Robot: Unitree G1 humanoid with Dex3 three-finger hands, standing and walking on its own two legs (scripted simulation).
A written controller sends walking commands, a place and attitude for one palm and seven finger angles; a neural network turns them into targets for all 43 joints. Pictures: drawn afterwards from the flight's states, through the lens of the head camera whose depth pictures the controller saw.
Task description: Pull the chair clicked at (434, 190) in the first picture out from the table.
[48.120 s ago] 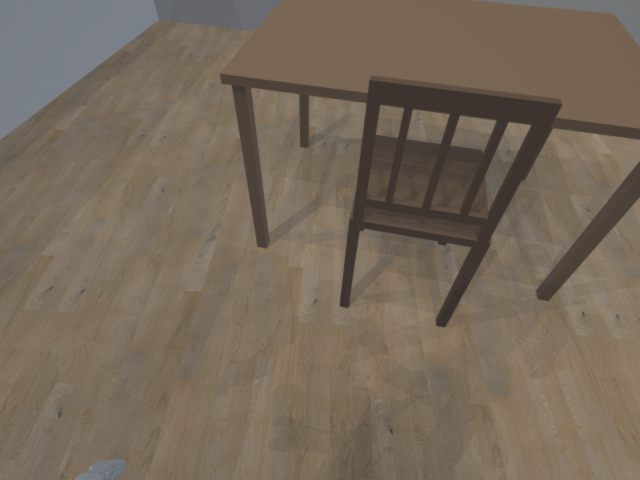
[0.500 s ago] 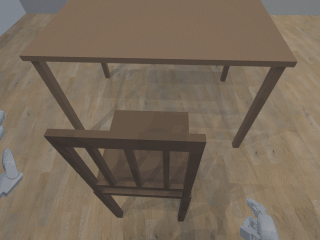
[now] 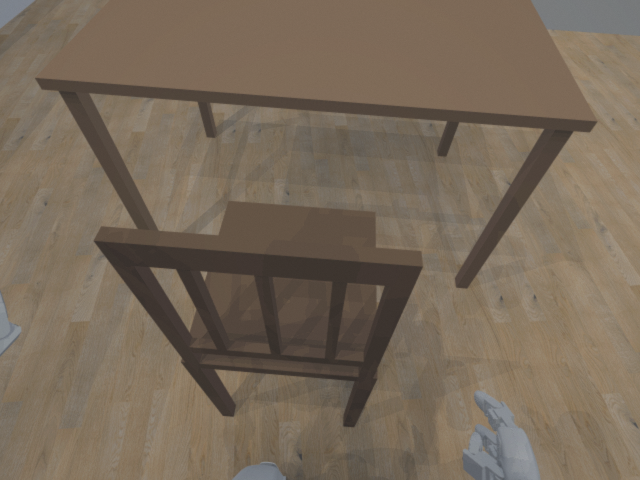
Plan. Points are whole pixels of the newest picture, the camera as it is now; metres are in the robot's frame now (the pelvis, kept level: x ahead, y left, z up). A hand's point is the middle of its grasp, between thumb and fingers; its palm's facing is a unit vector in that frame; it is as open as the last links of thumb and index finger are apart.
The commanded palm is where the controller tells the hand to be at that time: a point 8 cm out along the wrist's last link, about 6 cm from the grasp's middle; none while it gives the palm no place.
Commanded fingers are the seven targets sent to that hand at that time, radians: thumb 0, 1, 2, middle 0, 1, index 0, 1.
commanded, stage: step back with the hand held close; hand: left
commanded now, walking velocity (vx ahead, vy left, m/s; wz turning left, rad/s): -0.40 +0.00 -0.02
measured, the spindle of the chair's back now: (270, 316) +0.34 +0.10 -0.07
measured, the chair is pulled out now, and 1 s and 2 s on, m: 0.30 0.30 0.30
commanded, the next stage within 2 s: stop stepping back and stand still in 0.52 s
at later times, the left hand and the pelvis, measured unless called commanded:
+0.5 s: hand out of the picture +0.14 +0.24 +0.19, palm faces +0.35 -0.76 -0.54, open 7.4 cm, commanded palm +0.08 +0.29 +0.19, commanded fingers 0.00 0.90 0.90 -0.20 -0.30 -0.20 -0.30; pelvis -0.07 -0.01 +0.00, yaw -2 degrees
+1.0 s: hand out of the picture +0.04 +0.27 +0.17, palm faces +0.42 -0.79 -0.45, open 7.4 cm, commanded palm -0.01 +0.30 +0.19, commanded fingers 0.00 0.90 0.90 -0.20 -0.30 -0.20 -0.30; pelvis -0.15 +0.00 +0.01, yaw -1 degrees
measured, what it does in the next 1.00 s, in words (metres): walks backwards: left foot, then right foot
